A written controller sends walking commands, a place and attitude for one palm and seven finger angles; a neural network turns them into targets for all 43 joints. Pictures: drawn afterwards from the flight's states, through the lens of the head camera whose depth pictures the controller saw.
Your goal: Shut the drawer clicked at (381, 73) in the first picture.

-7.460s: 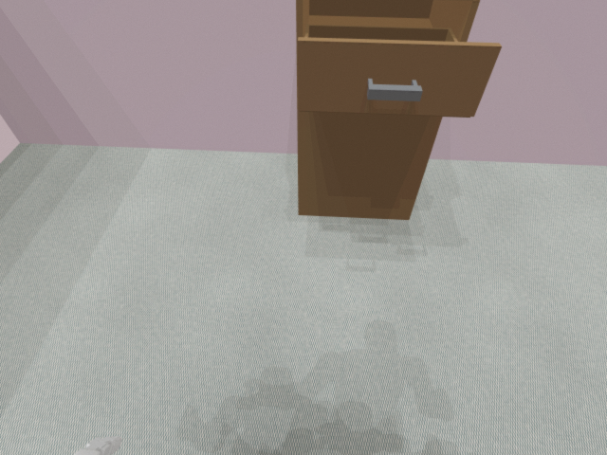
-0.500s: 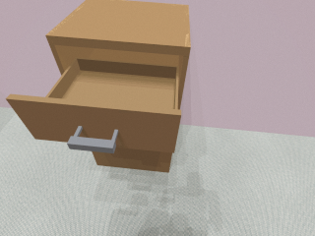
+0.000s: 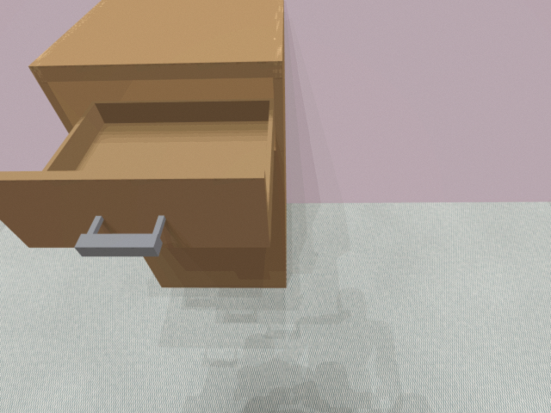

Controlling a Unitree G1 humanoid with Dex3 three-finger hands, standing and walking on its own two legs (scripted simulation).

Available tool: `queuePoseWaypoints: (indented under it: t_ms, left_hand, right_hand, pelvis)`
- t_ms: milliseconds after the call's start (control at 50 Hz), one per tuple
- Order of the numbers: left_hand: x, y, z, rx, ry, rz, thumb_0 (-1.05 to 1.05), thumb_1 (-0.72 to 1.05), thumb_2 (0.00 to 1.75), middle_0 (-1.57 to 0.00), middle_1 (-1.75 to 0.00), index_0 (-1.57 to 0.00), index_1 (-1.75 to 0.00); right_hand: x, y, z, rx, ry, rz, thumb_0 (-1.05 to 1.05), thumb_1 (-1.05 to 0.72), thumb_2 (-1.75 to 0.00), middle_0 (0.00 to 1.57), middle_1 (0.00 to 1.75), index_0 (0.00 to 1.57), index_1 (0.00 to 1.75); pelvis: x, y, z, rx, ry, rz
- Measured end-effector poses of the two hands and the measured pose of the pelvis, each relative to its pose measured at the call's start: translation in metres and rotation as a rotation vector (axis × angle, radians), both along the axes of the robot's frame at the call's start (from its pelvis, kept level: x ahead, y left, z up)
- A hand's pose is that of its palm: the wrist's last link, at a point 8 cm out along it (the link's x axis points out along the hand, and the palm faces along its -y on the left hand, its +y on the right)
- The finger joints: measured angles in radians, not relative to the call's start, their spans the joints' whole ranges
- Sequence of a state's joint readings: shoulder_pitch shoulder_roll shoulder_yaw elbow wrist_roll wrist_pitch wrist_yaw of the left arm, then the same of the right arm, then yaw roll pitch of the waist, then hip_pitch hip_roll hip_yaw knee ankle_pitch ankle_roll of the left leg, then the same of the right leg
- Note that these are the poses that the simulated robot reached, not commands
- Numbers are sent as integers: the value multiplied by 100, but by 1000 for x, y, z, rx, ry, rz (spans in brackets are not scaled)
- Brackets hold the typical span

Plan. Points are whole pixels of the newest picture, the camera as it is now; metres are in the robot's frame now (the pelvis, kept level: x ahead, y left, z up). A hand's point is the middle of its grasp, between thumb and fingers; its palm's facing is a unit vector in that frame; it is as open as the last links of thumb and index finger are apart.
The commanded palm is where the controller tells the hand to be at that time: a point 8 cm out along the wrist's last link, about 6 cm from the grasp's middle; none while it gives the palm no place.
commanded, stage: come to a stop and stand still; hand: left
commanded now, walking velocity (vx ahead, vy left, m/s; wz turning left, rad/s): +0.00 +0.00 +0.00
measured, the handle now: (124, 233) +0.37 +0.27 +0.05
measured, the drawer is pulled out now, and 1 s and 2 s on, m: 0.29 0.29 0.29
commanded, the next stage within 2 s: look again from close up in 0.48 s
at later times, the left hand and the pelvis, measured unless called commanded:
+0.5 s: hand out of the picture -0.04 +0.13 -0.16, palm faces +0.07 -0.98 -0.17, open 7.3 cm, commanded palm none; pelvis -0.03 -0.03 +0.01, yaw +0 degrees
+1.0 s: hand out of the picture -0.02 +0.19 -0.16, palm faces +0.03 -0.97 -0.22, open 7.4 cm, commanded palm none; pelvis -0.03 +0.01 +0.01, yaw +0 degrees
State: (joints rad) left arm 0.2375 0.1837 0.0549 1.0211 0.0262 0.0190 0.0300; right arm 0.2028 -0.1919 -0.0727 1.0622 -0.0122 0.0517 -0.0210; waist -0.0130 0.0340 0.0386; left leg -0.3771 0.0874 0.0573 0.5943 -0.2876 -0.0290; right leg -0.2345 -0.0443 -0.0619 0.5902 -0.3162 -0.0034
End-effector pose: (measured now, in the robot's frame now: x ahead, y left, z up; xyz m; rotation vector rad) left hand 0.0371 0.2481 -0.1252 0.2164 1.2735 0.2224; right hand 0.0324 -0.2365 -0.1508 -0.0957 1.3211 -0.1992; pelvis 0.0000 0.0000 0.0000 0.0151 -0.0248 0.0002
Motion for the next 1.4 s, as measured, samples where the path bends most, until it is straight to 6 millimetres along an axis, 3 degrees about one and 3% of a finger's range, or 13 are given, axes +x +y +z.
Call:
queuePoseWaypoints:
  t_ms: [120, 300, 520, 660, 740, 860, 980, 1400]
  left_hand:
    - [-9, -36, 8, -32, 13, -14, 1, 91, 90, -20, -30, -20, -30]
    - [-35, -52, -7, -77, 56, 27, 1, 94, 90, -20, -30, -20, -30]
    - [-87, -73, -7, -125, 145, 57, 1, 92, 90, -20, -30, -20, -30]
    - [-105, -74, -11, -136, 155, 40, 1, 90, 90, -20, -30, -20, -30]
    - [-102, -60, -15, -133, 140, 29, 1, 90, 90, -20, -30, -20, -30]
    - [-82, -32, -9, -97, 80, 15, 1, 90, 90, -20, -30, -20, -30]
    - [-68, -16, -3, -68, 55, 4, 1, 90, 90, -20, -30, -20, -30]
    - [-54, -32, -14, -118, 125, 13, 1, 91, 90, -20, -30, -20, -30]
  right_hand:
    - [-39, -13, 5, 24, 66, -23, 1, -92, -90, 19, 30, 20, 30]
    - [-79, -3, 11, 30, 155, 2, 1, -91, -90, 19, 30, 20, 30]
    - [-89, 7, 13, 61, 137, 8, 1, -91, -90, 19, 30, 20, 30]
    - [-90, 9, 10, 51, 108, 16, 1, -91, -90, 19, 30, 20, 30]
    - [-87, 17, 8, 41, 61, 23, 1, -91, -90, 19, 30, 20, 30]
    - [-86, 35, 8, 56, 48, 45, 1, -92, -90, 19, 30, 20, 30]
    - [-82, 40, 9, 63, 63, 58, 1, -92, -90, 19, 30, 20, 30]
    - [-45, 21, 10, 20, 94, 72, 1, -91, -90, 19, 30, 20, 30]
  pelvis:
    - [-5, -17, 11, 8, 5, -12]
    - [-17, -31, 11, -12, -1, 2]
    - [-29, -33, 15, -12, -7, -1]
    - [-37, -22, 10, -38, 5, 0]
    - [-39, -11, 6, -33, -3, 4]
    - [-38, 1, 8, -14, 1, 3]
    - [-35, 7, 10, -5, 8, 2]
    - [-2, 3, 6, -11, 12, -9]
